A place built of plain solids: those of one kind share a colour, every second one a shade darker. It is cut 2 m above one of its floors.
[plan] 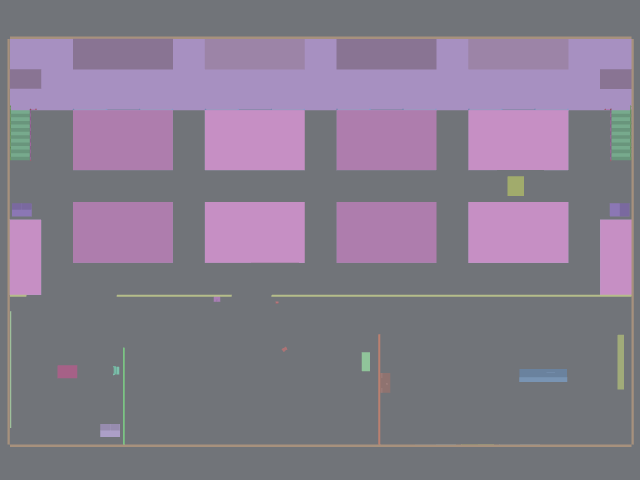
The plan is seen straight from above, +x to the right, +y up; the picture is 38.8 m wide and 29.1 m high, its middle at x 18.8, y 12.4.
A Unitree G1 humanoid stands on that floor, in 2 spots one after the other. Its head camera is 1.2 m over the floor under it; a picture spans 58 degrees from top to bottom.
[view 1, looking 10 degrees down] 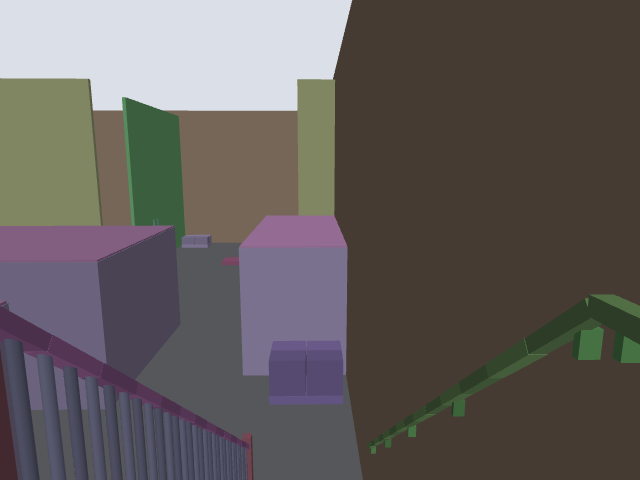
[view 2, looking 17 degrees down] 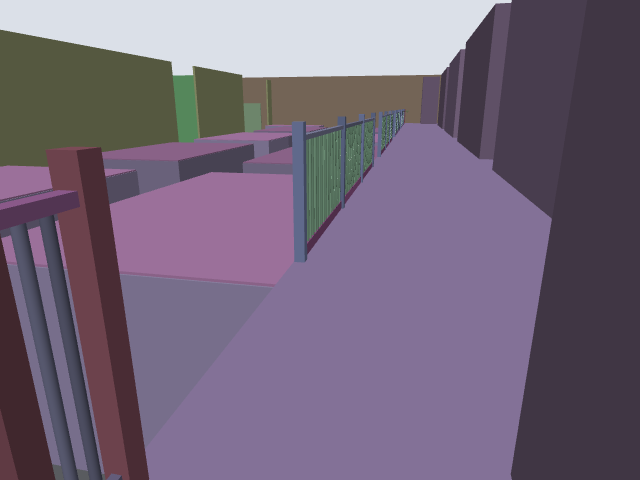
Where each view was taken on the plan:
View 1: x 0.61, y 21.07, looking -91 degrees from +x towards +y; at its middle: utop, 8.18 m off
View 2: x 37.07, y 21.17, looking -168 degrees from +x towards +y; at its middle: slab_deck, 4.10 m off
